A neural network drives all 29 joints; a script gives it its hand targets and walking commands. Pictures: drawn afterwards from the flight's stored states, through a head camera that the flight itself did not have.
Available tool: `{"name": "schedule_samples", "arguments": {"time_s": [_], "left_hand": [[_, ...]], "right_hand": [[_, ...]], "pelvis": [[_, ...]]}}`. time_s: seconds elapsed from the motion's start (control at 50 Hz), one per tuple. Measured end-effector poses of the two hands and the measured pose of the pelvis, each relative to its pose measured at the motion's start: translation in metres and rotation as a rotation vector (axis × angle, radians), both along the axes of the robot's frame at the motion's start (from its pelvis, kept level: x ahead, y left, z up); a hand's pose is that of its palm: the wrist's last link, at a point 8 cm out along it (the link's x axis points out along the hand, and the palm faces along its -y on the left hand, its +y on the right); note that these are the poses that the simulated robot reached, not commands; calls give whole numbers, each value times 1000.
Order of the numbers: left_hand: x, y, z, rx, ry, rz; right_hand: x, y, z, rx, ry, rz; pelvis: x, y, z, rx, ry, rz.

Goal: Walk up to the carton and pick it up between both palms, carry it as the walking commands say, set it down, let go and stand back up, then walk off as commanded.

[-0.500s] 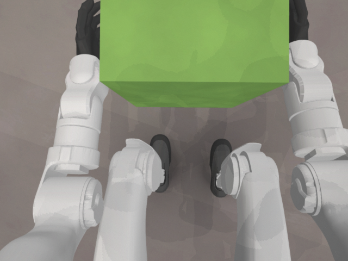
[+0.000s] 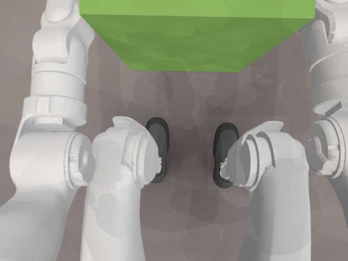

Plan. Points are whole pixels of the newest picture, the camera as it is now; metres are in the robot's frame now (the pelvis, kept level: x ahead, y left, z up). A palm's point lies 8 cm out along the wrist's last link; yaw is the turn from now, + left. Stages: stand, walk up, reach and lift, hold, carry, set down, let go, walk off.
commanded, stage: set down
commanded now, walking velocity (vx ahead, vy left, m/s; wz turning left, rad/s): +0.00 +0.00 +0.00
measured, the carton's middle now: (189, 2) +0.55 +0.02 -0.22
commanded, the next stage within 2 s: none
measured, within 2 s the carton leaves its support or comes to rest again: neither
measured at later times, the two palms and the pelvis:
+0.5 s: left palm out of the picture +0.54 +0.21 -0.17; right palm out of the picture +0.57 -0.16 -0.18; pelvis +0.01 +0.00 -0.03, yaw +1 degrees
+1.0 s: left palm out of the picture +0.56 +0.21 -0.18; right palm out of the picture +0.59 -0.15 -0.19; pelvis +0.02 +0.00 -0.04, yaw +1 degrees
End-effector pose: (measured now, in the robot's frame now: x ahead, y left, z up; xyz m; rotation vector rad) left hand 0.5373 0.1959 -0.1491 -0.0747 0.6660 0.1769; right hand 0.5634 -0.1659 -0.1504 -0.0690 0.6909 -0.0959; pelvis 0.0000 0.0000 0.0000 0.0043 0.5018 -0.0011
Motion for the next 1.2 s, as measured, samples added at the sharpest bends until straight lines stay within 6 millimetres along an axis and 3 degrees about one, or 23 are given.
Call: {"name": "schedule_samples", "arguments": {"time_s": [0.12, 0.32, 0.62, 1.2], "left_hand": [[1, 7, -14, 31, 47, -5], [3, 5, -7, 50, 22, -12], [5, 17, -26, -29, 63, 25], [22, 17, -33, -25, 1, 24]], "right_hand": [[-1, 7, -26, 31, 42, 3], [3, 6, -21, 34, -2, 5], [12, 13, -30, 57, 15, 56], [23, 11, -42, 148, -45, 15]], "pelvis": [[6, 0, -10, -4, 6, 10], [3, -3, -23, 1, -29, 15], [11, -1, -30, -6, 58, 17], [19, -3, -44, -4, 205, 20]]}}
